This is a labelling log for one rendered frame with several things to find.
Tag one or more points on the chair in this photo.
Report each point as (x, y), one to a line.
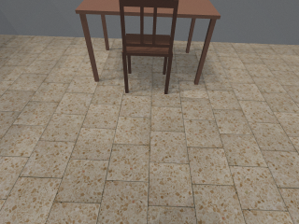
(144, 44)

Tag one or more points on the table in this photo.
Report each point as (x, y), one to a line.
(191, 9)

